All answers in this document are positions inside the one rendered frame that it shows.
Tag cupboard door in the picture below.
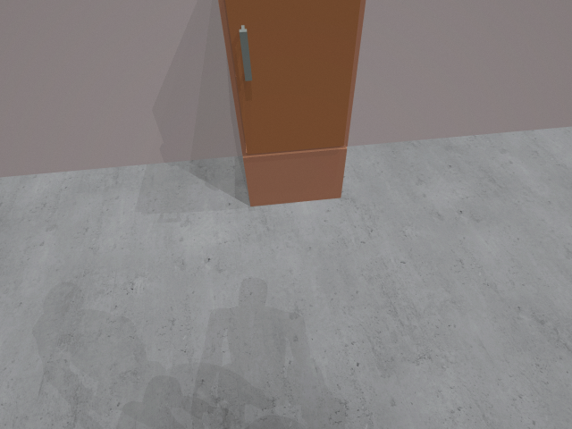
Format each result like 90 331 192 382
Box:
225 0 361 155

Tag handle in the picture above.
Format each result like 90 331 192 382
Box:
240 25 252 81

